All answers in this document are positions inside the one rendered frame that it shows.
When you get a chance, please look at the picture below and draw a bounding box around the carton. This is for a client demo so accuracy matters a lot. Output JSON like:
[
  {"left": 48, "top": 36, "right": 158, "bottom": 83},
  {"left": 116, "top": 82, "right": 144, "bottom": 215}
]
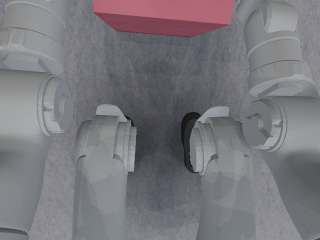
[{"left": 92, "top": 0, "right": 234, "bottom": 38}]

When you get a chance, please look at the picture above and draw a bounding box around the robot right forearm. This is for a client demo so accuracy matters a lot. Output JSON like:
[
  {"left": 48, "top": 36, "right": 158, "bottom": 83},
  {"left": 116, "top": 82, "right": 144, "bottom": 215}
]
[{"left": 235, "top": 0, "right": 320, "bottom": 99}]

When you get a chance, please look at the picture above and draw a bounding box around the right robot shin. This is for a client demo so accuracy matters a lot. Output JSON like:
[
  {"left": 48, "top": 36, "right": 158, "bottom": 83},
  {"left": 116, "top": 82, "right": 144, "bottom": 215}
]
[{"left": 189, "top": 106, "right": 254, "bottom": 165}]

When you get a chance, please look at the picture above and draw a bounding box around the left robot thigh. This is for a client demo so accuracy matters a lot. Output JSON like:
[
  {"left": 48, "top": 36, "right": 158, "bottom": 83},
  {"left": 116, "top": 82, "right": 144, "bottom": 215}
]
[{"left": 72, "top": 114, "right": 137, "bottom": 240}]

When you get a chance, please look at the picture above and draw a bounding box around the right robot upper arm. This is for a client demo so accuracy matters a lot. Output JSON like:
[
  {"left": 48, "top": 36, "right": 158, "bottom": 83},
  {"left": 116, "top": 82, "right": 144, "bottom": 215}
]
[{"left": 242, "top": 95, "right": 320, "bottom": 240}]

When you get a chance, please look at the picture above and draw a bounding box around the robot left forearm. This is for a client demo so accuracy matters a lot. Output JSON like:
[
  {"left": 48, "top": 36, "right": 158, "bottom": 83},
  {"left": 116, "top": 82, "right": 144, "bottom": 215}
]
[{"left": 0, "top": 0, "right": 70, "bottom": 76}]

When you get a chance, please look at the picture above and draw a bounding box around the left robot upper arm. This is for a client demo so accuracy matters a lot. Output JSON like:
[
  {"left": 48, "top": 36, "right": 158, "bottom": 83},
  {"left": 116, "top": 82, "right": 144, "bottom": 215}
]
[{"left": 0, "top": 69, "right": 74, "bottom": 240}]

